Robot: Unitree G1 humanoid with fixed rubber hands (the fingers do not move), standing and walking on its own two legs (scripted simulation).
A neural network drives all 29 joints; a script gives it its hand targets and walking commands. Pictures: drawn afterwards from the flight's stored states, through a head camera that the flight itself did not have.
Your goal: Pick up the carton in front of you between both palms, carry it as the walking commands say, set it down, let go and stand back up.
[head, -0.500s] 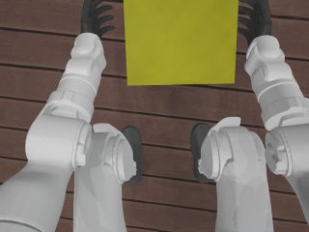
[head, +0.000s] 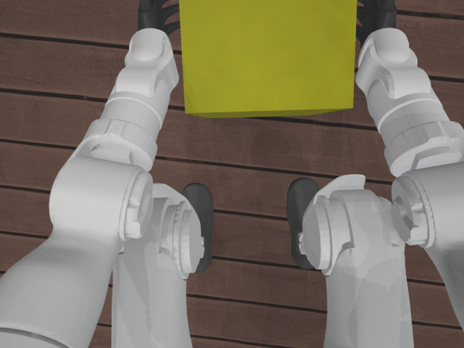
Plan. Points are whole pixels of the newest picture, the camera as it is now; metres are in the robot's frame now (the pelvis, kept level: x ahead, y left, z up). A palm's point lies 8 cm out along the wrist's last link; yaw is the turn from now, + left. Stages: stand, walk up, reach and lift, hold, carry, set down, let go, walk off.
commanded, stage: reach and lift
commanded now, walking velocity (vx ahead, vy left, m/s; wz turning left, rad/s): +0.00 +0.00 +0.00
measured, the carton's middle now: (261, 52) +0.51 -0.03 -0.24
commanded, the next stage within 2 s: none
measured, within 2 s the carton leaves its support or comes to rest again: leaves its support in 0.02 s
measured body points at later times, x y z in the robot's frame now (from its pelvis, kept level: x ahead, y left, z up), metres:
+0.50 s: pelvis +0.01 +0.01 +0.10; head +0.25 -0.01 +0.48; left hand +0.51 +0.11 +0.03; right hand +0.48 -0.19 +0.03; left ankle +0.13 +0.13 -0.33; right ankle +0.13 -0.12 -0.33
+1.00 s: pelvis +0.06 +0.01 +0.23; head +0.22 -0.01 +0.65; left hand +0.48 +0.12 +0.18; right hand +0.45 -0.18 +0.18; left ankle +0.13 +0.13 -0.33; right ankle +0.13 -0.12 -0.33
